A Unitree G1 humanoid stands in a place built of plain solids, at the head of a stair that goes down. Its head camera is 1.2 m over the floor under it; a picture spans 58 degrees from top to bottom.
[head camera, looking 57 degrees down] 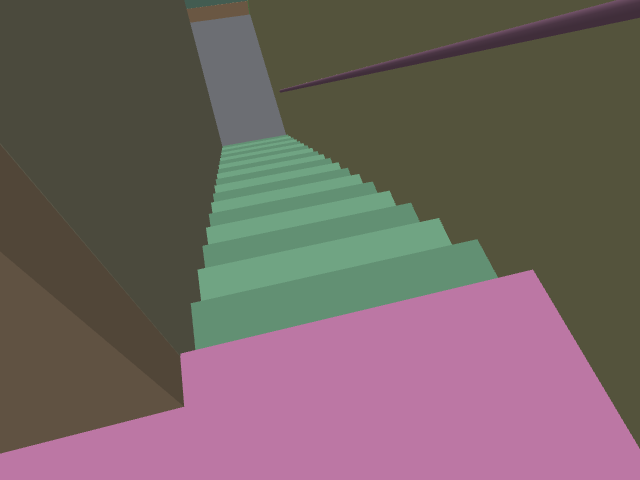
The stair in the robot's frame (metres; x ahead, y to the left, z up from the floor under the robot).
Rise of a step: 0.21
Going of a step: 0.26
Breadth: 1.10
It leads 14 degrees to the left of straight ahead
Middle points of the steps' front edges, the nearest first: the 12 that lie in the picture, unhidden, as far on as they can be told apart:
0.53 -0.14 0.00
0.78 -0.08 -0.21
1.04 -0.01 -0.41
1.29 0.05 -0.62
1.54 0.12 -0.83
1.79 0.18 -1.03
2.04 0.24 -1.24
2.29 0.31 -1.45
2.54 0.37 -1.65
2.79 0.43 -1.86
3.04 0.50 -2.06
3.29 0.56 -2.27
